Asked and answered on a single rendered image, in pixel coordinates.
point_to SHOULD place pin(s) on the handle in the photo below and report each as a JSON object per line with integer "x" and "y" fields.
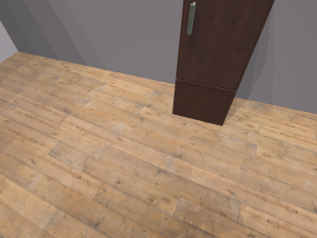
{"x": 191, "y": 18}

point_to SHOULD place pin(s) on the cupboard door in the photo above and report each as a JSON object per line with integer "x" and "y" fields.
{"x": 223, "y": 33}

